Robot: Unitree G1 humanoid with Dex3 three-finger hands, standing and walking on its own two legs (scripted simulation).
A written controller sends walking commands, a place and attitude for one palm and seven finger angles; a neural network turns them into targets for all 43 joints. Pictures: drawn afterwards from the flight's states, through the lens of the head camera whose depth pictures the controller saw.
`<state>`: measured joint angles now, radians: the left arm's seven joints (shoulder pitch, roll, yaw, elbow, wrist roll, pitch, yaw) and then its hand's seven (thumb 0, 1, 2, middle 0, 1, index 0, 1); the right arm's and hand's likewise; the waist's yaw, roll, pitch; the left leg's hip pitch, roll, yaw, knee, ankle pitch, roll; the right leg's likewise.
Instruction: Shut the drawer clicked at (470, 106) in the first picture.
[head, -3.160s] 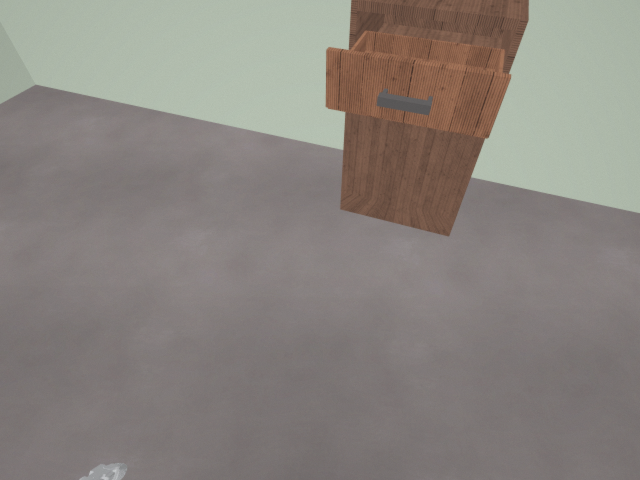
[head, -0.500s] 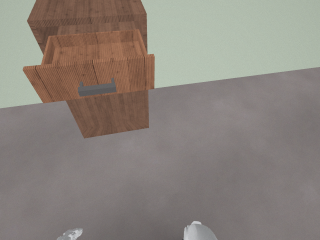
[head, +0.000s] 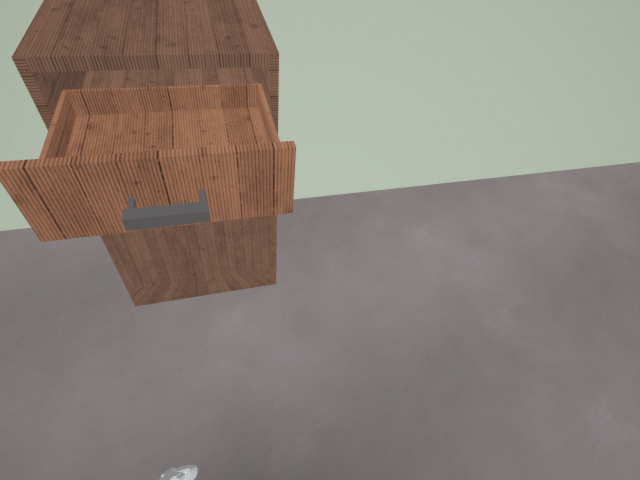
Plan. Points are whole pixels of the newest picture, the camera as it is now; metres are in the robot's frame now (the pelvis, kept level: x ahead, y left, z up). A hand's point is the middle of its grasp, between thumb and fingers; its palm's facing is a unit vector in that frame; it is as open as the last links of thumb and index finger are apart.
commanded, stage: turn to face it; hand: left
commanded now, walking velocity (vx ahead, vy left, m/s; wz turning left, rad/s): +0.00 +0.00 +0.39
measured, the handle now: (167, 206) +0.53 +0.27 +0.00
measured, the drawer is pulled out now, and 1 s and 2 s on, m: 0.30 0.30 0.30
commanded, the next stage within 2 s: take the last steps up to it in 0.42 s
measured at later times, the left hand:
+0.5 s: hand out of the picture +0.01 +0.17 -0.15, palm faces +0.22 -0.93 -0.28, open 7.3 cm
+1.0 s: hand out of the picture -0.09 +0.14 -0.16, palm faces +0.31 -0.94 -0.13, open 7.3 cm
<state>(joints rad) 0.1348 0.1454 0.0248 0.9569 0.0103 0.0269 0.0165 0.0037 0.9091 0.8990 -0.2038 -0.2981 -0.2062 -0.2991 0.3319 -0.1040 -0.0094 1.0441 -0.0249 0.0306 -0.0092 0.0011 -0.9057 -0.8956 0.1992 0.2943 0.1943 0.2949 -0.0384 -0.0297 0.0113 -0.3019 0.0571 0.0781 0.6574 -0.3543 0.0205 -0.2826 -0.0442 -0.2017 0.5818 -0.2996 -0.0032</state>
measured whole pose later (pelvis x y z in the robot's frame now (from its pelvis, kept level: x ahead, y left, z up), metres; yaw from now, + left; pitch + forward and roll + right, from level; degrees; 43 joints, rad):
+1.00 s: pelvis +0.01 -0.01 +0.02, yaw +14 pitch -1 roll +0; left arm 0.40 0.19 0.06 1.14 0.03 0.03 -0.02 0.01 0.92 0.90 -0.20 -0.30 -0.20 -0.30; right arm 0.32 -0.14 -0.03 1.06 -0.03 -0.05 -0.03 -0.01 -0.93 -0.90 0.20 0.29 0.20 0.30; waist 0.02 -0.06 0.01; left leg -0.08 0.02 0.10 0.38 -0.29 0.02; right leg -0.45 -0.06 -0.07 0.97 -0.33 0.00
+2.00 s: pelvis +0.27 +0.00 +0.02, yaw +14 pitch -2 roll -1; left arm 0.29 0.16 0.03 1.11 0.02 0.03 0.04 0.00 0.92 0.90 -0.20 -0.30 -0.20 -0.30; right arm 0.17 -0.14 -0.02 1.06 -0.01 -0.02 -0.06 -0.02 -0.96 -0.89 0.20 0.29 0.20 0.30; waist 0.03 -0.06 0.07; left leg -0.19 0.01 0.14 0.40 -0.19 0.07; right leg -0.36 -0.06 -0.01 0.85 -0.40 0.04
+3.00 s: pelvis +0.25 -0.07 +0.00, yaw +15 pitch +0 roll -2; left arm 0.35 0.14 0.00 1.07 0.03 0.00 0.04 0.01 0.91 0.90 -0.20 -0.30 -0.21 -0.30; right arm 0.35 -0.15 -0.04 1.05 -0.03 0.02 -0.03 0.00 -0.90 -0.90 0.20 0.29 0.19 0.29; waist -0.01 0.03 -0.02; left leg -0.31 0.06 -0.01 0.61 -0.30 -0.02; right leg -0.26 0.03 -0.09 0.53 -0.28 -0.04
